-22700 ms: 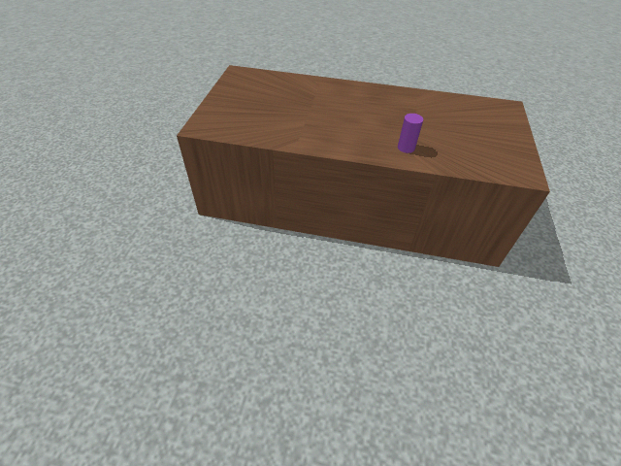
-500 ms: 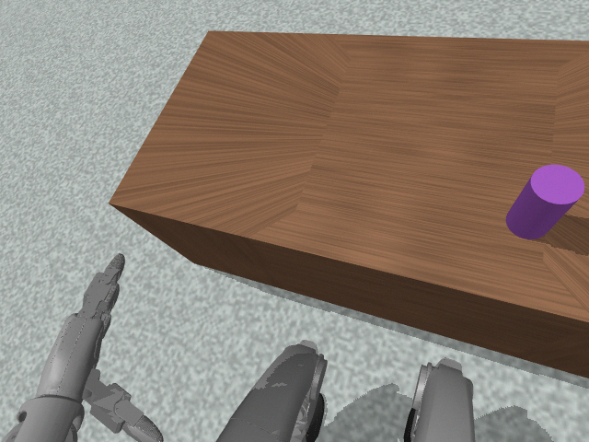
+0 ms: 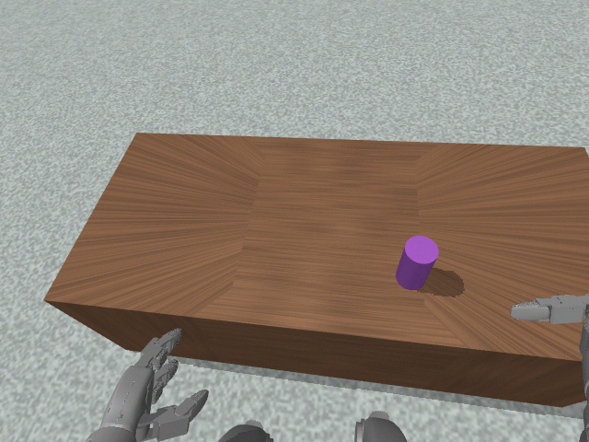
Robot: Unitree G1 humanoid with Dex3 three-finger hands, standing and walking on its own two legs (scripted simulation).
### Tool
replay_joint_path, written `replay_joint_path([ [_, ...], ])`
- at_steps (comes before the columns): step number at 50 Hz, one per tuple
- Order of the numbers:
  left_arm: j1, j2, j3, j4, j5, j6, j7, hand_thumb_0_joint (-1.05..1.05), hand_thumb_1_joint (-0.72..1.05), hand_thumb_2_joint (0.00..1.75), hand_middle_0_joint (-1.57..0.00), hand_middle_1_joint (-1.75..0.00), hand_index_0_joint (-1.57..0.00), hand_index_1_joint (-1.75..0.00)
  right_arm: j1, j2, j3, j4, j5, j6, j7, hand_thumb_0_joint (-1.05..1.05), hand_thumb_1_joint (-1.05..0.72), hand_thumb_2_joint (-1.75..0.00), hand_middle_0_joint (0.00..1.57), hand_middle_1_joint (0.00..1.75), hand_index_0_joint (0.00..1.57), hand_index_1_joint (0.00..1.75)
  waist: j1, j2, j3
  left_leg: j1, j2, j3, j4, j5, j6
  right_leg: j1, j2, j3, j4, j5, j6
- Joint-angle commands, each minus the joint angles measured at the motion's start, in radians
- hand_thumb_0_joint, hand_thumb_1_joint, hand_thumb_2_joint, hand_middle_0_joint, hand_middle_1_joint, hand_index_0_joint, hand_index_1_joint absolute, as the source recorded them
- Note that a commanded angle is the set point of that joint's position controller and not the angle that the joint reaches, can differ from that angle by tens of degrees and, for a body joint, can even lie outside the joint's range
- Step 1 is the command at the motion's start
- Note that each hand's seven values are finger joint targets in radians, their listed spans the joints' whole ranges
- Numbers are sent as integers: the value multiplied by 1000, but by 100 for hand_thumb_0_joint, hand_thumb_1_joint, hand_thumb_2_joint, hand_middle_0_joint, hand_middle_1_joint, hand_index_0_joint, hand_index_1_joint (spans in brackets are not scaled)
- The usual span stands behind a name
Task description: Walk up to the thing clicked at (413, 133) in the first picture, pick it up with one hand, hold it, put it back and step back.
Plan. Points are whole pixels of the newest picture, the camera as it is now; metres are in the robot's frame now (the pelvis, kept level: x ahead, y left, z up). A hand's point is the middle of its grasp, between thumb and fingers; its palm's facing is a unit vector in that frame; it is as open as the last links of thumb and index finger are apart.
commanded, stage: home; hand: right
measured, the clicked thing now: (415, 264) +0.49 -0.18 -0.22
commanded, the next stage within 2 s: none
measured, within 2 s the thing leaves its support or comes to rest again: neither
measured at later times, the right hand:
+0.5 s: hand (443, 429) +0.17 -0.15 -0.04, palm faces +0.14 +0.96 -0.23, open 17.4 cm
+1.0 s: hand out of the picture +0.16 -0.13 -0.04, palm faces +0.16 +0.95 -0.26, open 17.5 cm
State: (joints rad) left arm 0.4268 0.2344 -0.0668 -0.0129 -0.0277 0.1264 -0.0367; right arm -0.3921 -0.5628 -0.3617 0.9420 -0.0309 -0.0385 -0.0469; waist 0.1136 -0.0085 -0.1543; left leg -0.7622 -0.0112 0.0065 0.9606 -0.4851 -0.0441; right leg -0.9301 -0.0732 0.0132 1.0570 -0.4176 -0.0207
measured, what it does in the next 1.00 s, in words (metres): shifts its weight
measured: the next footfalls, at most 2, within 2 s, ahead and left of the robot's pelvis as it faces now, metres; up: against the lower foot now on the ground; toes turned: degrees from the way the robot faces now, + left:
none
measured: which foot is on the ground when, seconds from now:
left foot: down 0.00-1.00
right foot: down 0.00-1.00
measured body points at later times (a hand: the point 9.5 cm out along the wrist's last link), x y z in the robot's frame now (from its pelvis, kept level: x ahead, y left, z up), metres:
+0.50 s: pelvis +0.01 +0.03 +0.02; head +0.03 +0.02 +0.47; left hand +0.16 +0.26 -0.05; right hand +0.16 -0.20 -0.02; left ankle -0.01 +0.17 -0.67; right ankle +0.05 -0.10 -0.67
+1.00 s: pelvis +0.00 +0.05 +0.02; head +0.02 +0.06 +0.47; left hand +0.17 +0.29 -0.06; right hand +0.14 -0.18 -0.02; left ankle -0.01 +0.17 -0.67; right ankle +0.05 -0.10 -0.67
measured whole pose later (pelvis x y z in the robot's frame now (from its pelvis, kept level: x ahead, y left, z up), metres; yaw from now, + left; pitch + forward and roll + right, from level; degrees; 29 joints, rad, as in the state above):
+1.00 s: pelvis +0.00 +0.05 +0.02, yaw -2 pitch +6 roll +0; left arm 0.27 0.23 -0.01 0.50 -0.03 -0.06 0.14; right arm 0.44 -0.18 0.02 0.10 0.03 0.14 -0.14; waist 0.02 -0.02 -0.07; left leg -0.53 0.00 0.02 0.92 -0.49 0.00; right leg -0.64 -0.07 0.02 0.90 -0.36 0.04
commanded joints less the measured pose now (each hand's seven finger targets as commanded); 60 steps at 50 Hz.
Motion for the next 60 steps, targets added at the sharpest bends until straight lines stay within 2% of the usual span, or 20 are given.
replay_joint_path([
  [1, -45, 122, 74, -77, -15, -49, 47, 0, 89, 90, -20, -30, -20, -30, -177, -75, 80, -402, 35, -43, -20, 0, 56, -5, 5, 5, 5, 5, -28, -211, -258, -20, -43, 69, -125, 181, 67, 529, -7, 53, -266, 195, 43],
  [5, -86, 105, 52, -96, -18, -56, 76, 0, 89, 90, -20, -30, -20, -30, 25, -84, 68, -601, 46, -61, -52, 0, 53, -7, 5, 6, 5, 6, -90, -223, -280, 109, -30, 59, -163, 202, 71, 570, -1, 51, -313, 197, 54],
  [8, -38, 111, 75, -23, -17, -45, 94, 0, 89, 90, -20, -30, -20, -30, 231, -3, 104, -672, 62, -52, -65, 0, 54, -6, 5, 5, 5, 5, -98, -188, -219, 172, -25, 53, -193, 229, 68, 558, 13, 23, -325, 224, 48],
  [11, -43, 127, 116, 6, -16, -41, 102, 0, 89, 90, -20, -30, -20, -30, 366, 70, 144, -720, 69, -35, -69, 0, 54, -6, 5, 5, 5, 5, -95, -156, -174, 188, -24, 53, -210, 243, 67, 550, 14, 6, -332, 245, 46],
  [15, -57, 110, 127, 8, -17, -51, 108, 0, 89, 90, -20, -30, -20, -30, 523, 219, 262, -792, 79, -11, -58, 0, 58, -4, 5, 5, 5, 5, -78, -70, -94, 195, -27, 59, -234, 263, 59, 524, 21, -28, -328, 255, 28],
  [16, -74, 98, 84, 266, -23, -48, 117, 0, 89, 90, -20, -30, -20, -30, 559, 194, 236, -807, 74, -4, -78, 0, 57, -4, 5, 5, 5, 5, -73, -84, -25, 185, -32, 49, -234, 277, 53, 490, 24, -19, -304, 244, 16],
  [18, -104, 89, 87, 209, -26, -66, 125, 0, 89, 90, -20, -30, -20, -30, 675, 267, 317, -887, 76, 12, -73, 0, 56, -5, 5, 5, 5, 5, -73, -31, -28, 206, -31, 53, -238, 260, 51, 485, 25, -24, -313, 224, 12],
  [21, -147, 88, 90, 238, -26, -84, 135, 0, 89, 90, -20, -30, -20, -30, 755, 273, 332, -966, 71, 32, -80, 0, 55, -6, 5, 5, 5, 5, -79, -15, -71, 216, -30, 44, -230, 280, 47, 508, 28, -31, -296, 242, 12],
  [23, -177, 100, 100, 241, -27, -100, 149, 0, 89, 90, -20, -30, -20, -30, 715, 213, 283, -1048, 67, 32, -94, 0, 57, -4, 5, 5, 5, 5, -81, -22, -58, 211, -22, 36, -229, 267, 43, 485, 34, -34, -290, 214, 10],
  [24, -182, 79, 86, 268, -23, -104, 153, 0, 89, 90, -20, -30, -20, -30, 756, 259, 322, -987, 64, 41, -93, 0, 57, -5, 5, 5, 5, 5, -71, 0, -33, 204, -21, 36, -231, 251, 41, 469, 37, -32, -283, 195, 7],
  [26, -202, 101, 104, 267, -21, -120, 167, 0, 89, 90, -20, -30, -20, -30, 734, 206, 267, -1040, 61, 48, -103, 0, 56, -5, 5, 5, 5, 5, -78, 1, -49, 197, -13, 25, -239, 225, 36, 467, 43, -34, -275, 165, 5],
  [27, -203, 87, 92, 280, -20, -125, 173, 0, 89, 90, -20, -30, -20, -30, 720, 238, 300, -1041, 63, 50, -101, 0, 56, -5, 5, 5, 5, 5, -70, 11, -16, 180, -10, 18, -249, 187, 36, 454, 46, -38, -275, 129, 4],
  [29, -211, 94, 99, 288, -16, -145, 182, 0, 89, 90, -20, -30, -20, -30, 733, 215, 272, -1038, 59, 61, -106, 0, 57, -4, 5, 5, 5, 5, -77, -2, -30, 178, -1, 9, -259, 150, 37, 454, 52, -41, -269, 103, 4],
  [32, -216, 94, 99, 306, -12, -170, 188, 0, 89, 90, -20, -30, -20, -30, 750, 245, 304, -1028, 57, 73, -105, 0, 58, -4, 5, 5, 5, 5, -78, -3, -1, 151, 6, -3, -280, 76, 43, 450, 55, -43, -275, 58, 8],
  [35, -224, 88, 97, 315, -8, -194, 186, 0, 90, 90, -20, -30, -20, -30, 820, 287, 339, -1007, 56, 93, -104, 0, 58, -4, 5, 5, 5, 5, -92, 30, -17, 171, 10, -4, -282, 100, 37, 450, 57, -43, -265, 90, 7],
  [40, -241, 79, 91, 331, -3, -219, 182, 0, 90, 90, -20, -30, -20, -30, 843, 279, 325, -966, 52, 113, -102, 0, 58, -4, 5, 5, 5, 5, -95, 107, 24, 167, 27, -33, -314, 97, 19, 401, 64, -53, -239, 94, 4],
  [42, -242, 76, 87, 340, -3, -225, 185, 0, 90, 90, -20, -30, -20, -30, 783, 227, 286, -1016, 51, 108, -105, 0, 56, -5, 5, 5, 5, 5, -97, 79, 43, 153, 33, -47, -322, 82, 17, 405, 64, -56, -241, 83, 7],
  [43, -241, 82, 91, 336, -3, -228, 187, 0, 90, 90, -20, -30, -20, -30, 815, 264, 311, -979, 52, 113, -102, 0, 58, -3, 5, 5, 5, 5, -90, 103, 22, 164, 27, -34, -307, 103, 18, 410, 62, -51, -241, 97, 4],
  [52, -222, 92, 96, 356, 3, -255, 203, 0, 90, 90, -20, -30, -20, -30, 778, 261, 316, -1066, 50, 135, -111, 0, 59, -3, 5, 4, 5, 4, -92, -10, -42, 195, 2, 7, -259, 191, 31, 465, 57, -48, -262, 135, 6],
  [60, -240, 102, 102, 362, 5, -266, 203, 0, 90, 90, -20, -30, -20, -30, 820, 281, 327, -1028, 46, 160, -110, 0, 60, -2, 5, 4, 5, 4, -96, 11, -1, 182, -12, 34, -253, 165, 38, 456, 51, -40, -280, 133, 10],
])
